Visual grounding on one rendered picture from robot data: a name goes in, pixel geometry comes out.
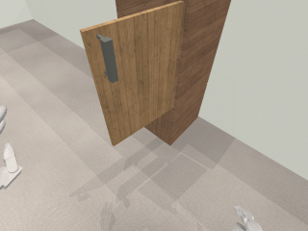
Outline handle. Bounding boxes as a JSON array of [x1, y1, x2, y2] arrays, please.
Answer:
[[96, 34, 118, 83]]

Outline left robot hand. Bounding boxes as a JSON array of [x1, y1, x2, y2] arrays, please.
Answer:
[[0, 105, 23, 190]]

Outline right robot hand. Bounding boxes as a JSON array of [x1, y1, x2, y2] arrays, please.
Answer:
[[232, 205, 263, 231]]

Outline cupboard door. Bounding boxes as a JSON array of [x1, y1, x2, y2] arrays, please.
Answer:
[[80, 0, 184, 146]]

